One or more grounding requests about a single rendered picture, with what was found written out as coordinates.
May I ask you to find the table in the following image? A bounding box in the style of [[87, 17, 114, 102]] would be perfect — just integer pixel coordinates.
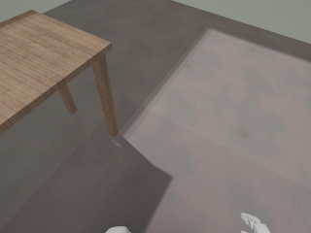
[[0, 10, 119, 138]]

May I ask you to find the robot right hand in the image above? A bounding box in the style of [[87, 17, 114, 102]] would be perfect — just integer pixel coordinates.
[[240, 213, 270, 233]]

